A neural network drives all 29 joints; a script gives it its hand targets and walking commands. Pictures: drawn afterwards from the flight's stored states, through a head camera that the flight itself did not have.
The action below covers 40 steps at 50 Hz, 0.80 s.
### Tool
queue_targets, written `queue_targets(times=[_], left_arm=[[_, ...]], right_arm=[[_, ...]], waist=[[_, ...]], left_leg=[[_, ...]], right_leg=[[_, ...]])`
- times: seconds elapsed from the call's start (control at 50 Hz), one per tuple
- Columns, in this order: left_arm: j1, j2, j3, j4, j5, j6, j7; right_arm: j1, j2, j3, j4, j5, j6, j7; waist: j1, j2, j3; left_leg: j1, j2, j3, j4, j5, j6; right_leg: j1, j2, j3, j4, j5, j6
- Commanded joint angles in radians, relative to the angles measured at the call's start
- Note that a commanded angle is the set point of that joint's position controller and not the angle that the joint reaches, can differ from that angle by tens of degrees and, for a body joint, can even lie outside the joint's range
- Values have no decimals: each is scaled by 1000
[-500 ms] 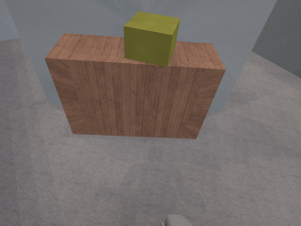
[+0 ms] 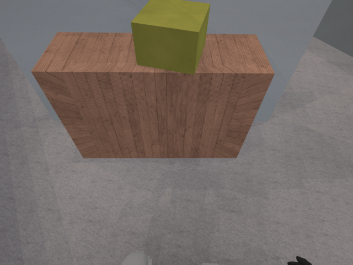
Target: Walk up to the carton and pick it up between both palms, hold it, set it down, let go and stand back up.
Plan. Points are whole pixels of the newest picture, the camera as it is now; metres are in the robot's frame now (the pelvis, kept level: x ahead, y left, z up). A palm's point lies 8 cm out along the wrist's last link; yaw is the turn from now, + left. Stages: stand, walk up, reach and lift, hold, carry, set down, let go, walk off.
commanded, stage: walk up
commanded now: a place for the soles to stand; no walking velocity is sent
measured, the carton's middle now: (173, 34) +0.98 -0.02 +0.01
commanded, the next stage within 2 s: none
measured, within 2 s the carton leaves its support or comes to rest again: neither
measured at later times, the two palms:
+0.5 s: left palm (21, 252) +0.19 +0.35 -0.09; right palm out of the picture +0.13 -0.27 -0.09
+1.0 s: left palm (28, 238) +0.22 +0.34 -0.08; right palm (291, 249) +0.17 -0.28 -0.10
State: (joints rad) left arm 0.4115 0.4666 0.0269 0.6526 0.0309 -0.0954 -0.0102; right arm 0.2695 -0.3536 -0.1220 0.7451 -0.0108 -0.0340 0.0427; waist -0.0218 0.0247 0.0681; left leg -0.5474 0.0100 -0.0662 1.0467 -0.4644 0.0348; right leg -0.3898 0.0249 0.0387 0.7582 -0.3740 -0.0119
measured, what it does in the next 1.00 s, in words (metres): walks ahead: left foot, then right foot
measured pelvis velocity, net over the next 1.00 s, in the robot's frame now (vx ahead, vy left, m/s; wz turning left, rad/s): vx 0.10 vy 0.03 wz -0.04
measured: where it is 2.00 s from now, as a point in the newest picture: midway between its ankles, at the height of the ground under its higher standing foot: outside the picture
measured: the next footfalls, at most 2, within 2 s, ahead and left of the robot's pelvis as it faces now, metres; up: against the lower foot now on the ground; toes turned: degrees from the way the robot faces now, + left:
left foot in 0.08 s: +0.15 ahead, +0.14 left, +0.00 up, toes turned -3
right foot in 0.52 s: +0.20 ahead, -0.09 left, +0.00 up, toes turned -1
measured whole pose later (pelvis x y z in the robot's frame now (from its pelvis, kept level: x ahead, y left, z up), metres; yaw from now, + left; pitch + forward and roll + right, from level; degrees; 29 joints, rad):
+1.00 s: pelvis +0.10 +0.03 -0.01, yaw -2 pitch -3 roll -1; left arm 0.31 0.46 0.03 0.65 0.02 -0.03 0.00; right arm 0.25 -0.35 -0.06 0.79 -0.01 -0.05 0.00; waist -0.02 -0.01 0.10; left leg -0.34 0.01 -0.01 0.84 -0.45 0.01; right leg -0.42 0.03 0.01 0.79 -0.32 -0.02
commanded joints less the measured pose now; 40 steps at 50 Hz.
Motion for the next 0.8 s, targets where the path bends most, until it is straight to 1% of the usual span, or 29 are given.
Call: queue_targets(times=[0.0, 0.02, 0.04, 0.06, 0.08, 0.1, 0.12, 0.14, 0.2, 0.22, 0.26, 0.32, 0.34, 0.36, 0.4, 0.42, 0.44, 0.46, 0.48, 0.5, 0.52, 0.58, 0.64, 0.66, 0.68, 0.7, 0.72, 0.76, 0.78], left_arm=[[51, 265, 112, -27, -10, -17, 13], [56, 274, 110, -15, -27, -10, 12], [-16, 239, 88, -32, -18, 2, 15], [-13, 166, 66, -45, -30, -8, 24], [-9, 79, 36, -65, -40, -9, 25], [2, 118, 48, -50, -34, -9, 31], [-60, 206, 69, -27, -16, 4, 39], [-49, 204, 68, -52, -25, 7, 35], [-51, 199, 82, -30, -21, 14, 22], [-18, 182, 81, -8, -15, 18, 21], [-58, 162, 77, 1, -28, 30, 21], [-77, 142, 69, -11, -24, 26, 18], [-86, 156, 82, -10, -20, 35, 20], [-56, 138, 65, -11, -30, 30, 20], [-82, 125, 60, -14, -22, 24, 25], [-59, 114, 58, 0, -23, 20, 31], [-36, 131, 61, 8, -23, 15, 32], [3, 140, 73, 18, -13, 9, 37], [44, 204, 80, 29, -9, 6, 41], [16, 226, 89, 9, -16, 10, 43], [0, 202, 70, 18, -16, 17, 37], [-104, 204, 77, -10, 1, 35, 31], [-187, 176, 56, -32, -15, 56, 16], [-186, 135, 50, -39, -11, 62, 12], [-189, 108, 46, -30, -15, 65, 9], [-152, 157, 63, -11, -21, 64, 18], [-90, 171, 71, 24, -16, 64, 14], [-57, 159, 70, 41, -9, 47, 10], [-67, 183, 76, 38, -3, 31, 9]], right_arm=[[23, -245, -37, -79, -13, -52, -12], [34, -238, -41, -75, -17, -65, -15], [121, -243, -48, -48, -18, -74, -26], [246, -300, -64, -18, -31, -81, -39], [255, -379, -84, -15, -41, -81, -52], [228, -424, -84, -43, -18, -81, -53], [181, -381, -72, -27, 9, -74, -43], [128, -361, -67, -42, 5, -68, -38], [140, -336, -50, -43, 3, -65, -43], [112, -337, -55, -61, -2, -68, -44], [117, -327, -43, -74, 2, -68, -50], [93, -293, -34, -92, 9, -58, -51], [79, -294, -35, -90, 9, -51, -49], [56, -298, -28, -102, 10, -46, -50], [86, -300, -24, -94, 8, -29, -53], [60, -303, -20, -92, 19, -24, -56], [56, -298, -19, -81, 27, -15, -58], [32, -253, -3, -101, 31, -19, -61], [38, -212, 10, -99, 30, -23, -66], [52, -167, 28, -106, 34, -20, -68], [36, -216, 14, -77, 30, -2, -76], [65, -257, 0, -2, 14, -8, -65], [148, -261, -14, 25, 1, -24, -74], [129, -290, -24, 18, -16, -34, -80], [56, -351, -28, -8, -26, -43, -82], [-22, -352, -27, -33, -24, -43, -78], [-87, -336, -16, -45, -16, -40, -70], [-109, -287, 1, -33, -8, -36, -65], [-88, -234, 13, -30, -11, -33, -64]], waist=[[57, -170, -102], [37, -161, -103], [-29, -116, -155], [-77, 12, -265], [-65, 230, -245], [-50, 293, -161], [-53, 143, -65], [-23, 135, 4], [-11, 87, 123], [-9, 182, 117], [-13, 176, 158], [-23, 161, 91], [-28, 158, 30], [-6, 199, -7], [-14, 156, -24], [7, 185, -67], [14, 126, -141], [42, 92, -193], [50, -47, -231], [53, -141, -250], [40, -125, -205], [10, -169, -40], [-39, -147, -65], [-43, -18, -62], [-26, 131, -20], [17, 126, 49], [50, 77, 48], [82, 29, 35], [61, -57, 9]], left_leg=[[-59, 31, 110, -286, 27, -6], [22, 8, 142, -414, 59, 3], [246, -12, 142, -536, 160, 15], [488, 43, 10, -525, 223, 58], [606, 218, -367, -605, 122, 123], [622, 413, -728, -730, 258, 177], [496, 445, -727, -692, 255, 228], [442, 373, -557, -665, 203, 229], [356, 276, -371, -668, 299, 136], [307, 251, -333, -672, 345, 147], [240, 237, -254, -679, 468, 119], [196, 230, -145, -598, 582, 169], [251, 244, -184, -593, 531, 179], [269, 212, -130, -520, 665, 163], [355, 191, -123, -432, 824, 135], [392, 173, -66, -361, 788, 116], [413, 145, -68, -269, 765, 92], [308, 111, -62, -179, 686, 58], [164, 59, -20, -63, 533, 14], [71, -23, 30, 45, 113, -18], [93, -9, 4, 22, -276, -8], [132, 2, 75, -138, -223, 0], [364, 13, 86, -455, 115, -1], [404, 105, -124, -534, -35, 49], [327, 273, -406, -655, -164, 105], [175, 364, -476, -703, -161, 197], [104, 346, -402, -675, -106, 211], [38, 167, -175, -494, 12, 81], [-4, 70, -80, -364, 59, 23]], right_leg=[[289, -253, 335, -210, 262, -253], [246, -236, 271, -140, 343, -235], [131, -198, 199, 12, 413, -182], [10, -134, 134, 216, 452, -117], [-244, -1, 39, 419, 226, -52], [-464, 97, 13, 487, -220, -18], [-439, 20, 55, 534, -271, -25], [-434, -4, 84, 480, -230, -35], [-379, -45, 77, 352, -57, -32], [-321, -32, 27, 340, -29, -16], [-266, -45, 10, 302, 47, -8], [-153, -53, -51, 200, 37, -14], [-109, -48, -55, 168, 6, -8], [-59, -41, -70, 92, 28, -18], [-41, -13, -100, -5, 23, -34], [2, -19, -111, -104, 87, -41], [87, -11, -94, -197, 189, -59], [218, -50, 26, -180, 356, -96], [347, -159, 204, -160, 520, -138], [346, -329, 448, -227, 560, -237], [237, -365, 477, -250, 502, -311], [57, -283, 418, -291, 88, -269], [-79, -165, 213, -154, 124, -157], [-198, -100, 179, -37, 67, -98], [-239, 14, 79, 99, -19, -49], [-182, 5, 25, 159, -172, -31], [-53, -34, 23, 112, -122, -26], [115, -51, 85, -127, -6, -63], [163, -133, 254, -211, 52, -112]])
